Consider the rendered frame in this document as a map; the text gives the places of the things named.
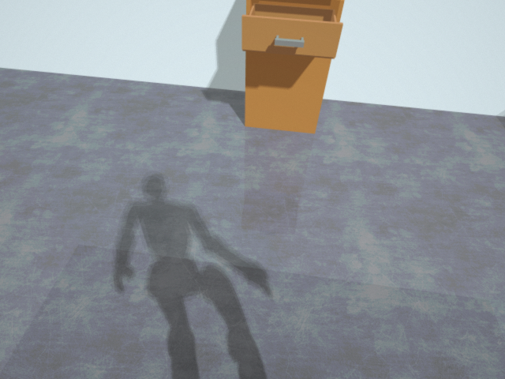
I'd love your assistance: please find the cabinet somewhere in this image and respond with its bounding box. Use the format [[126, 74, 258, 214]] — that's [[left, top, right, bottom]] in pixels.
[[245, 0, 345, 133]]

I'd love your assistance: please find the drawer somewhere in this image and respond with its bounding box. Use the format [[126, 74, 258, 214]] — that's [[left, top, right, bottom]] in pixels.
[[241, 3, 343, 59]]

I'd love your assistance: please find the handle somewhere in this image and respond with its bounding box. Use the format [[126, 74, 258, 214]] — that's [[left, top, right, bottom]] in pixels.
[[275, 36, 305, 47]]

